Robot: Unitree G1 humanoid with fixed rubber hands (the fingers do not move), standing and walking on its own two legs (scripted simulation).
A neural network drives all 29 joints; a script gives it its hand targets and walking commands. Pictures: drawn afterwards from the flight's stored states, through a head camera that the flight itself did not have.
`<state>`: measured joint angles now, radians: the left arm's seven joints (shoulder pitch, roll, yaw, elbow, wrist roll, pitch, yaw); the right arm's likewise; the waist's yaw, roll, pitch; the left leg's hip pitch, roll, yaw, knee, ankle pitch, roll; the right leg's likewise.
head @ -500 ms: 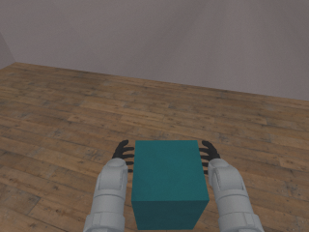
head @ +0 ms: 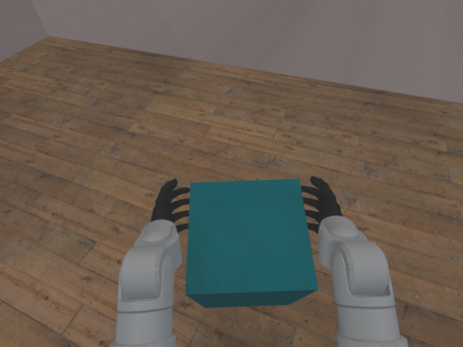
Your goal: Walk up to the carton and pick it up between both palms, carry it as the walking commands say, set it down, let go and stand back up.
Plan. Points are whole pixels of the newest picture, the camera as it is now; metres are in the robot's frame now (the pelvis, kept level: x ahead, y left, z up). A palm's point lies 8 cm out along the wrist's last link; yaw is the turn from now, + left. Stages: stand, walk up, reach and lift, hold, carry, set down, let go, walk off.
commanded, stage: carry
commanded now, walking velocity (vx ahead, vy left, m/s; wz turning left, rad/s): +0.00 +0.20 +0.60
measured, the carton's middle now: (245, 252) +0.29 +0.01 +0.00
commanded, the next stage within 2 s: none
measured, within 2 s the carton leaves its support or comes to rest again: neither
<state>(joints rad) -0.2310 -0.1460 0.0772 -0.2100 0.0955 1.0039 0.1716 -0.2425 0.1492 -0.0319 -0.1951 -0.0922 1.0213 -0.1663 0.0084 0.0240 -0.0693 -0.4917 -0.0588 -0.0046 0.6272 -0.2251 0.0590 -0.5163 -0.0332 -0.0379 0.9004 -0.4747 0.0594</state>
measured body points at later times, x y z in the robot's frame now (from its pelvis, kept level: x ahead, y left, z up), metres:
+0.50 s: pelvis -0.04 +0.11 +0.00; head -0.04 +0.12 +0.45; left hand +0.18 +0.32 +0.07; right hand +0.25 +0.06 +0.07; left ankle -0.01 +0.20 -0.72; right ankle -0.03 -0.03 -0.66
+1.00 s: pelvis -0.12 +0.22 +0.01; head -0.12 +0.21 +0.46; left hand +0.04 +0.47 +0.10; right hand +0.18 +0.25 +0.10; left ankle -0.17 +0.38 -0.70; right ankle -0.04 +0.06 -0.72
